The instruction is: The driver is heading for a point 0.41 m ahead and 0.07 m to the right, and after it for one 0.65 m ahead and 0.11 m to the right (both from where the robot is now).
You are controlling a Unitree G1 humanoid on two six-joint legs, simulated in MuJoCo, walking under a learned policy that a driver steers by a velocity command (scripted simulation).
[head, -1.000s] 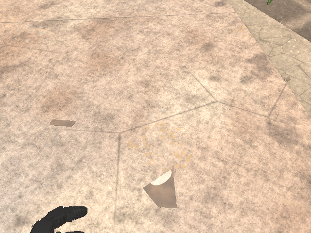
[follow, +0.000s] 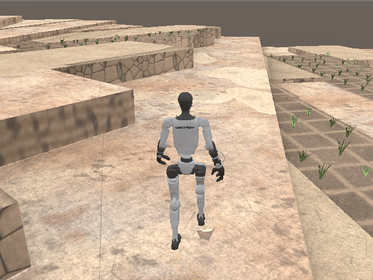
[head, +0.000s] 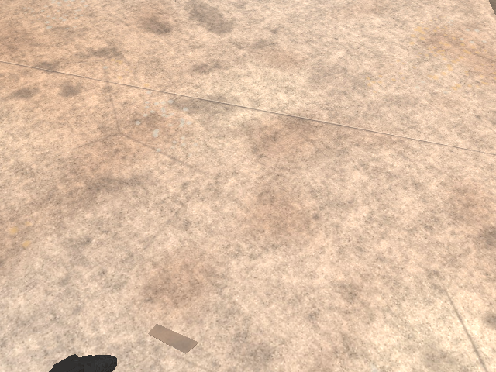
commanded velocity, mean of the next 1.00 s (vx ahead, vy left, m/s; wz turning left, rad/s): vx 0.47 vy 0.00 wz -0.11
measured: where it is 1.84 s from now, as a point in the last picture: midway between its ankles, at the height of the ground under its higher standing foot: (237, 304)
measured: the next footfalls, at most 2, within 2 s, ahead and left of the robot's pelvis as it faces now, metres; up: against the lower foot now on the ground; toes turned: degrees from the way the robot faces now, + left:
right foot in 0.06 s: +0.22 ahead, -0.12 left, +0.00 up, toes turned +0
left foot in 0.60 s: +0.51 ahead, +0.13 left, +0.00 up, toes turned +0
